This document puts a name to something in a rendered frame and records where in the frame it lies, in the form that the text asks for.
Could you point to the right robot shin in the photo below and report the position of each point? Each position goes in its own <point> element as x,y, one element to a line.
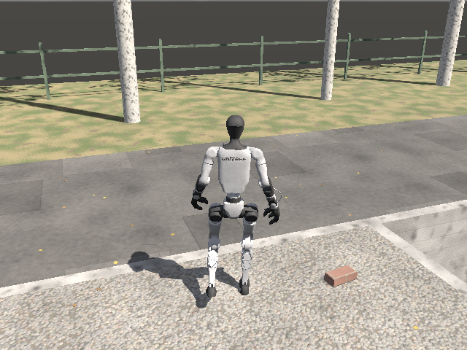
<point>246,262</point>

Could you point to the robot right hand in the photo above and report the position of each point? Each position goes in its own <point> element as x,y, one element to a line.
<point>274,212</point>

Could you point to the robot left upper arm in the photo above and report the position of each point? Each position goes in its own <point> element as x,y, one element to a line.
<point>207,164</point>

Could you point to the robot right upper arm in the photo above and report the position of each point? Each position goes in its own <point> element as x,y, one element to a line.
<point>257,155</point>

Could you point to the robot torso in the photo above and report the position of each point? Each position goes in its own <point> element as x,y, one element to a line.
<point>233,176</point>

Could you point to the robot left hand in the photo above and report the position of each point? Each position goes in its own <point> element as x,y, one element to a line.
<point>201,199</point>

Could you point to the right robot forearm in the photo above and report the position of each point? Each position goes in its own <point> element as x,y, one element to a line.
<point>270,196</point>

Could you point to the left robot forearm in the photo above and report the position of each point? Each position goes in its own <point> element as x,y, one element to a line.
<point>198,189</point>

